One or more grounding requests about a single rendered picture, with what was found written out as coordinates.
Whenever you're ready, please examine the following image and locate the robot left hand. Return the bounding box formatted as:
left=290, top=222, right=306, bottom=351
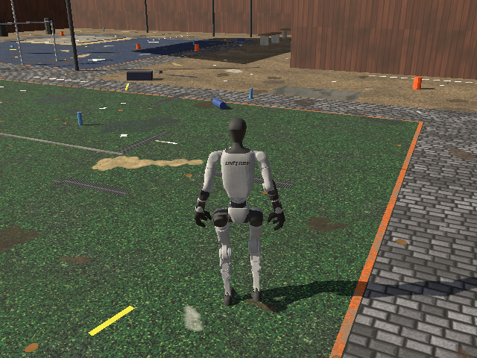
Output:
left=194, top=210, right=212, bottom=227

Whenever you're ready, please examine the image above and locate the robot right forearm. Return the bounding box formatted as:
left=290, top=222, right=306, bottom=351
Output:
left=268, top=180, right=283, bottom=214

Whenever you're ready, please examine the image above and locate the robot left foot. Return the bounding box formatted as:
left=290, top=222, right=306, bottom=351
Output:
left=224, top=287, right=234, bottom=307

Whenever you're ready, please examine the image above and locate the left robot thigh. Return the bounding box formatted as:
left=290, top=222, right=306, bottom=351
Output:
left=213, top=208, right=233, bottom=261

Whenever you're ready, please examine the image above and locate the robot left upper arm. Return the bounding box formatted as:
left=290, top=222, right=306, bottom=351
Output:
left=202, top=151, right=222, bottom=192

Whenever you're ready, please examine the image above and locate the robot right hand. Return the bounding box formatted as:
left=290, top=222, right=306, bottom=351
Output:
left=268, top=211, right=285, bottom=230

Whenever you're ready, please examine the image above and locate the robot right upper arm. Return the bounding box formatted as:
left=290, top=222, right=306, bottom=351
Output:
left=253, top=150, right=274, bottom=192

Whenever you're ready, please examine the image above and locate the robot left forearm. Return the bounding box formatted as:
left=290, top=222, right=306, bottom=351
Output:
left=195, top=181, right=209, bottom=213

